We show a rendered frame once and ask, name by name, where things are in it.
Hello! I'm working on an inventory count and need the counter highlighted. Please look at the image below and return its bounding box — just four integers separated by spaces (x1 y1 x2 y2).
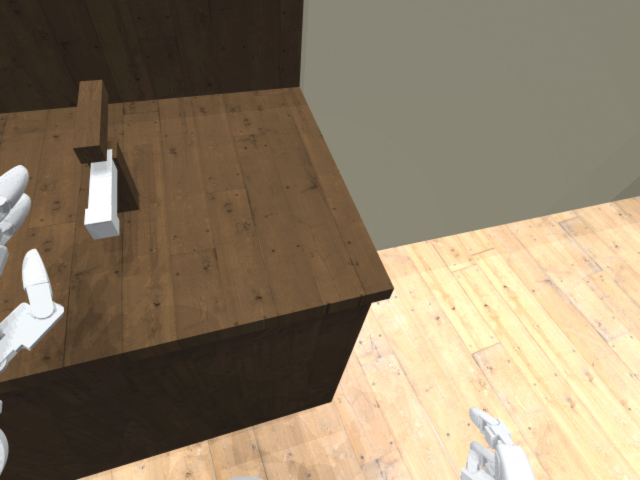
0 0 394 480

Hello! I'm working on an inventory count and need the left robot hand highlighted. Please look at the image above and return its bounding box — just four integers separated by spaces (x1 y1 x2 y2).
0 165 64 373

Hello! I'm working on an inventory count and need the right robot hand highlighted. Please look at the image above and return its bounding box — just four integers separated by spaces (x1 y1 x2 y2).
461 407 536 480

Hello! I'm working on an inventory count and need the tap lever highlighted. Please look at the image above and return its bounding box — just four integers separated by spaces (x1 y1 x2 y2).
84 149 119 240

